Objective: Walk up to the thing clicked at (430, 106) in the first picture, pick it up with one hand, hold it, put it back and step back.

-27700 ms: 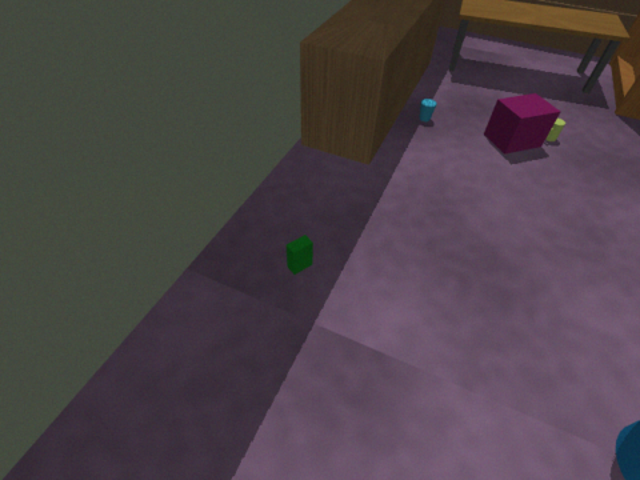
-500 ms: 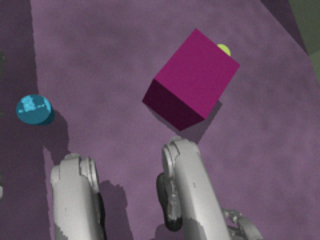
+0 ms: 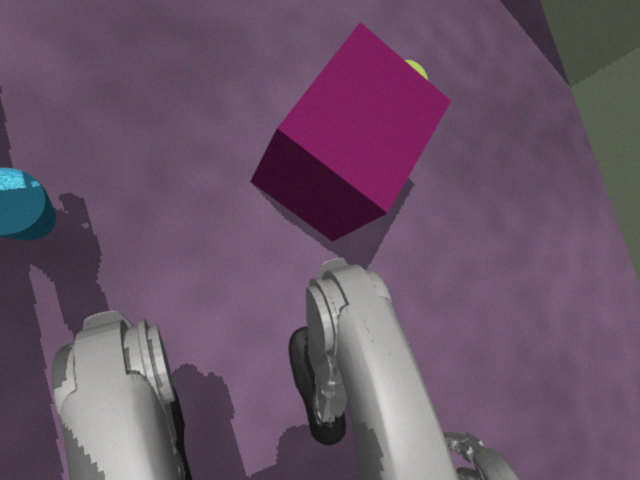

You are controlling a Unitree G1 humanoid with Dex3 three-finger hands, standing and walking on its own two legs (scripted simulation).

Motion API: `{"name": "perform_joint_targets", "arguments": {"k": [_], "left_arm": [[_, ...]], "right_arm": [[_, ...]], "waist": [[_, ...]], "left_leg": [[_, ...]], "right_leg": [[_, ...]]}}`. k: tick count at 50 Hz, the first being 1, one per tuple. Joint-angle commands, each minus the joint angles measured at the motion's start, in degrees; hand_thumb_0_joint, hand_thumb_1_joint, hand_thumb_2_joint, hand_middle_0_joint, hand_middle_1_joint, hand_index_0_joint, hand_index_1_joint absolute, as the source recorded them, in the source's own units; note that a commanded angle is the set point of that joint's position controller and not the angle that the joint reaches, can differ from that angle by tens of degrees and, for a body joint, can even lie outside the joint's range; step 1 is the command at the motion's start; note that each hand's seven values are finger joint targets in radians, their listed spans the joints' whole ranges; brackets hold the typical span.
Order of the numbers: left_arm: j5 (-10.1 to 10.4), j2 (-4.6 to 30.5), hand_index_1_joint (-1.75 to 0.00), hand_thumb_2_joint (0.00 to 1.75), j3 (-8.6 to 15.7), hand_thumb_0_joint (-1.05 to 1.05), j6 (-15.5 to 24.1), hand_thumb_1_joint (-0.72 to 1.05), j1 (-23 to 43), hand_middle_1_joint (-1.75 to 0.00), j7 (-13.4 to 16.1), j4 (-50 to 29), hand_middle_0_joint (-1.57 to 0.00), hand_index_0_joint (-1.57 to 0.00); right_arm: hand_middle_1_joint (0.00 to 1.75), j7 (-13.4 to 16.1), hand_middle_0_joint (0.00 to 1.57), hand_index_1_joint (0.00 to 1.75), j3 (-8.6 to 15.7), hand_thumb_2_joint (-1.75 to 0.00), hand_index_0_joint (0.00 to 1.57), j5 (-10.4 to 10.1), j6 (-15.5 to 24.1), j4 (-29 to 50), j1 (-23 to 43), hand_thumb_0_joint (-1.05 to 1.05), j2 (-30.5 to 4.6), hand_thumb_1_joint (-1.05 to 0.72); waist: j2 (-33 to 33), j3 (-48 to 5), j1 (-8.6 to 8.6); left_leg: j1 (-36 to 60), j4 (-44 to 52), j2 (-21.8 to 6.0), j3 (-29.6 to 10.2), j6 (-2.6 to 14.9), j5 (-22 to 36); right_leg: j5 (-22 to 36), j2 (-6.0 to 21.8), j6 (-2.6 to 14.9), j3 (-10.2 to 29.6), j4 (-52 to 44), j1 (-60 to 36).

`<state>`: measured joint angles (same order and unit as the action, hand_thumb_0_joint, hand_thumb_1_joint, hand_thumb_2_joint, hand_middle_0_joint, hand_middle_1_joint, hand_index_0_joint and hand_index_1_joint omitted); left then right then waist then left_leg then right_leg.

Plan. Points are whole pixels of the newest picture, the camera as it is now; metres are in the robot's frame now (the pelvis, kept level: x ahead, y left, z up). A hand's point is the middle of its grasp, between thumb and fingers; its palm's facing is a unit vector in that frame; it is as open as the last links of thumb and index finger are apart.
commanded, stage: home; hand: left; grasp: from above
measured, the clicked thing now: (19, 211) +0.49 +0.29 -0.29
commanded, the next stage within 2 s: none
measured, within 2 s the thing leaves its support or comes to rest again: neither
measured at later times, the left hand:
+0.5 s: hand out of the picture +0.41 +0.31 -0.01, palm faces -0.36 -0.40 -0.85, open 9.8 cm
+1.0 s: hand out of the picture +0.27 +0.23 +0.19, palm faces +0.01 -0.92 -0.40, open 7.4 cm
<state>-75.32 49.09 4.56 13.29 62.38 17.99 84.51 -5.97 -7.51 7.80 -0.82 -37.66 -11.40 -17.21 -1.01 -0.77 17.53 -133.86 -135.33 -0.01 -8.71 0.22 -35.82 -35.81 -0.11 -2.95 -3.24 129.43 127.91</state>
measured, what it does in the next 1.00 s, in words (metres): rises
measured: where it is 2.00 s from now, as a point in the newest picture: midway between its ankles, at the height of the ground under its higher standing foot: (249, 433)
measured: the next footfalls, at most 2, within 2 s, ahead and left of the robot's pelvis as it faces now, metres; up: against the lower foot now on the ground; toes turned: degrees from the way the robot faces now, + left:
none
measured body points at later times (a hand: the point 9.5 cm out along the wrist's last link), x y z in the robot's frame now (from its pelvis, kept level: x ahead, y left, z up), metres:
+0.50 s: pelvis +0.02 +0.00 +0.10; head +0.22 +0.07 +0.50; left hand +0.43 +0.33 +0.04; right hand +0.14 -0.26 -0.02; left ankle +0.09 +0.12 -0.31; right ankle +0.12 -0.14 -0.31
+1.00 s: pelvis +0.05 +0.00 +0.28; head +0.16 +0.04 +0.71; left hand +0.27 +0.28 +0.21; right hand +0.27 -0.21 +0.19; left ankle +0.08 +0.12 -0.31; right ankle +0.12 -0.14 -0.31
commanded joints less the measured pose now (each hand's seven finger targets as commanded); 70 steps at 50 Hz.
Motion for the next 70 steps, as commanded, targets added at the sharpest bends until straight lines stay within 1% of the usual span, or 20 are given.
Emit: {"name": "perform_joint_targets", "arguments": {"k": [1, 4, 5, 7, 9, 11, 16, 18, 22, 28, 32, 34, 37, 45, 50, 54, 56, 59, 65, 70], "left_arm": [[2.09, 20.05, -0.96, 0.97, 5.45, 0.0, -3.07, -0.5, 20.32, -0.96, 3.6, -15.76, -0.11, -0.11], [3.9, 16.58, -0.88, 0.89, 3.32, 0.0, -4.91, -0.42, 18.77, -0.88, 0.6, -16.34, -0.19, -0.19], [4.53, 16.22, -0.95, 0.94, 2.97, 0.0, -5.19, -0.47, 18.31, -0.95, -0.57, -17.85, -0.14, -0.14], [6.51, 14.56, -0.79, 0.89, 2.49, 0.0, -5.92, -0.31, 14.48, -0.79, -3.0, -18.13, -0.24, -0.22], [8.49, 12.38, -0.63, 0.84, 1.59, 0.0, -6.16, -0.15, 11.4, -0.63, -5.72, -21.98, -0.23, -0.21], [10.71, 11.9, -0.5, 0.78, 2.46, 0.0, -6.37, 0.0, 7.05, -0.48, -8.11, -25.64, -0.2, -0.19], [20.87, 7.66, -0.27, 0.7, 4.58, 0.0, -7.24, 0.4, -4.46, -0.27, -12.79, -42.72, -0.17, -0.17], [25.27, 6.08, -0.26, 0.74, 5.47, 0.0, -8.54, 0.56, -9.79, -0.26, -14.15, -46.94, -0.17, -0.17], [33.04, -0.19, -0.3, 0.89, 4.25, 0.0, -11.46, 0.88, -18.69, -0.3, -16.01, -55.12, -0.2, -0.2], [41.86, -7.09, -0.3, 0.9, 1.99, 0.0, -15.69, 0.9, -28.99, -0.3, -16.46, -66.59, -0.2, -0.2], [47.33, -9.44, -0.3, 0.9, 2.12, 0.0, -18.58, 0.9, -34.29, -0.3, -15.67, -74.06, -0.2, -0.2], [50.39, -12.8, -0.3, 0.9, 0.82, 0.0, -20.18, 0.9, -39.15, -0.3, -15.38, -74.8, -0.2, -0.2], [54.8, -15.03, -0.3, 0.9, 1.19, 0.0, -22.49, 0.9, -45.31, -0.3, -14.57, -77.65, -0.2, -0.2], [66.81, -20.4, -0.3, 0.9, 1.29, 0.0, -28.24, 0.9, -60.22, -0.3, -13.08, -86.02, -0.2, -0.2], [71.71, -24.13, -0.3, 0.9, 1.0, 0.0, -31.02, 0.9, -67.26, -0.3, -12.47, -90.42, -0.2, -0.2], [75.25, -26.87, -0.3, 0.9, 1.89, 0.0, -33.87, 0.9, -75.01, -0.3, -12.43, -93.63, -0.2, -0.2], [76.71, -28.36, -0.3, 0.9, 1.58, 0.0, -35.05, 0.9, -78.17, -0.3, -12.62, -95.25, -0.2, -0.2], [78.64, -29.91, -0.3, 0.9, 1.84, 0.0, -36.76, 0.9, -83.83, -0.3, -12.99, -98.1, -0.2, -0.2], [79.23, -31.4, -0.3, 0.9, 1.18, 0.0, -38.29, 0.9, -90.1, -0.3, -14.43, -102.24, -0.2, -0.2], [78.74, -31.56, -0.3, 0.9, 0.42, 0.0, -38.18, 0.9, -91.58, -0.3, -15.81, -103.9, -0.2, -0.2]], "right_arm": [[0.3, 0.31, 0.2, 0.3, 5.82, -0.9, 0.2, -0.43, 0.87, 1.91, -10.99, 0.0, -14.85, -0.91], [0.3, 0.13, 0.2, 0.3, 6.58, -0.9, 0.2, -1.17, 0.65, 0.73, -12.12, 0.0, -13.86, -0.88], [0.3, 0.08, 0.2, 0.3, 6.84, -0.9, 0.2, -1.34, 0.44, 0.15, -12.5, 0.0, -13.77, -0.91], [0.3, 0.21, 0.2, 0.3, 7.7, -0.89, 0.2, -2.03, 0.07, -0.22, -13.18, 0.0, -13.71, -0.88], [0.3, 0.19, 0.2, 0.3, 8.15, -0.9, 0.2, -2.63, -0.36, 0.14, -13.2, 0.0, -13.43, -0.89], [0.3, 0.2, 0.2, 0.3, 9.42, -0.9, 0.2, -3.37, -0.83, 0.59, -14.24, 0.0, -13.52, -0.89], [0.3, 0.57, 0.2, 0.3, 11.68, -0.9, 0.2, -5.34, -1.95, 3.71, -11.65, 0.0, -12.71, -0.9], [0.3, 0.87, 0.2, 0.3, 11.87, -0.9, 0.2, -6.07, -2.33, 4.58, -10.0, 0.0, -12.16, -0.9], [0.3, 1.84, 0.2, 0.3, 12.45, -0.9, 0.2, -7.23, -2.25, 5.87, -6.46, 0.0, -10.17, -0.9], [0.3, 3.63, 0.2, 0.3, 12.65, -0.9, 0.2, -8.47, -0.75, 8.19, -2.49, 0.0, -8.69, -0.9], [0.3, 5.13, 0.2, 0.3, 12.36, -0.9, 0.2, -9.08, 1.16, 9.67, 0.24, 0.0, -7.76, -0.9], [0.3, 5.96, 0.2, 0.3, 12.07, -0.9, 0.2, -9.4, 2.35, 10.18, 1.81, 0.0, -7.17, -0.9], [0.3, 7.33, 0.2, 0.3, 11.51, -0.9, 0.2, -9.89, 4.05, 10.87, 3.34, 0.0, -6.46, -0.9], [0.3, 10.14, 0.2, 0.3, 9.86, -0.9, 0.2, -10.16, 7.56, 13.26, 3.95, 0.0, -3.84, -0.9], [0.3, 12.48, 0.2, 0.3, 8.62, -0.9, 0.2, -10.09, 9.4, 13.9, 1.74, 0.0, -2.61, -0.9], [0.3, 14.44, 0.2, 0.3, 7.81, -0.9, 0.2, -9.96, 10.71, 14.54, -0.35, 0.0, -2.05, -0.9], [0.3, 15.27, 0.2, 0.3, 7.7, -0.9, 0.2, -9.81, 11.39, 14.92, -1.27, 0.0, -1.85, -0.9], [0.3, 16.25, 0.2, 0.3, 7.48, -0.9, 0.2, -9.72, 12.41, 15.72, -2.31, 0.0, -1.28, -0.9], [0.3, 17.27, 0.2, 0.3, 7.65, -0.9, 0.2, -9.26, 14.25, 17.16, -2.37, 0.0, -1.22, -0.9], [0.3, 17.22, 0.2, 0.3, 8.29, -0.9, 0.2, -8.81, 15.53, 17.52, -2.18, 0.0, -1.84, -0.9]], "waist": [[27.99, -49.9, -2.96], [26.84, -47.16, -1.95], [25.37, -47.49, -2.26], [22.41, -46.28, -2.98], [22.69, -47.03, -4.1], [20.83, -49.2, -5.51], [19.33, -50.56, -9.1], [16.5, -48.93, -9.74], [14.7, -46.41, -10.97], [12.69, -43.07, -11.72], [12.84, -41.99, -12.49], [11.03, -38.9, -11.98], [10.35, -36.36, -12.36], [8.23, -31.72, -12.54], [8.34, -28.7, -12.66], [7.91, -25.93, -13.89], [6.74, -24.59, -13.29], [5.69, -22.45, -14.08], [4.73, -15.47, -14.45], [3.06, -13.34, -14.41]], "left_leg": [[39.24, 16.32, 0.33, 6.22, 0.51, 7.07], [37.75, 17.27, 0.16, 6.07, 0.72, 5.2], [36.15, 17.52, 0.25, 6.12, 0.97, 4.49], [35.58, 17.86, 0.39, 6.06, 1.14, 4.95], [37.38, 19.55, 0.35, 5.68, 0.85, 6.38], [39.79, 20.21, 0.39, 5.86, 0.88, 10.13], [45.35, 26.26, 0.23, 4.27, 0.6, 10.47], [46.52, 28.32, 0.07, 3.25, 0.8, 10.85], [49.55, 34.2, -0.7, 2.8, 1.14, 8.29], [56.26, 42.19, -1.35, 3.36, 1.0, 5.87], [61.75, 47.36, -1.34, 3.74, 0.68, 5.06], [63.21, 50.08, -1.41, 3.35, 0.58, 3.76], [66.69, 54.01, -1.23, 3.25, 0.49, 2.43], [76.78, 63.88, -1.14, 3.7, 0.48, 6.37], [84.59, 70.55, -1.4, 3.59, 0.13, 10.95], [89.71, 75.25, -1.09, 4.29, -0.1, 16.63], [91.68, 76.95, -0.92, 5.12, 0.01, 19.12], [94.49, 79.51, -0.43, 6.16, 0.15, 22.44], [96.82, 84.11, -0.21, 6.44, 0.34, 21.39], [98.52, 85.44, -0.08, 6.86, 0.44, 22.19]], "right_leg": [[9.59, -1.15, 5.23, -5.54, -11.18, -19.71], [8.19, -1.51, 5.31, -5.32, -12.34, -19.12], [7.52, -1.67, 5.25, -5.31, -12.89, -19.81], [7.58, -1.46, 5.22, -5.15, -13.99, -20.38], [8.36, -1.36, 5.44, -5.08, -14.64, -21.56], [10.94, -1.29, 5.27, -4.62, -16.25, -24.63], [10.45, -0.72, 5.42, -3.68, -20.86, -27.99], [10.83, -0.79, 5.22, -3.47, -22.77, -29.35], [9.94, -0.85, 4.67, -2.61, -27.32, -33.45], [8.83, -0.61, 4.44, -1.66, -35.18, -40.78], [8.22, -0.4, 4.37, -0.87, -40.57, -46.25], [7.38, -0.3, 4.19, -0.67, -43.22, -48.24], [6.2, -0.24, 4.12, 0.02, -47.83, -52.46], [9.31, -0.35, 3.82, 0.98, -59.28, -66.1], [13.18, -0.5, 3.73, 0.75, -65.7, -73.58], [17.39, -0.65, 3.68, 0.4, -70.59, -80.53], [19.74, -0.95, 3.41, 0.04, -73.44, -84.11], [22.82, -1.02, 3.26, -0.25, -77.38, -89.09], [21.52, -1.22, 3.14, -1.17, -81.96, -91.5], [21.87, -1.17, 2.79, -1.75, -83.23, -92.55]]}}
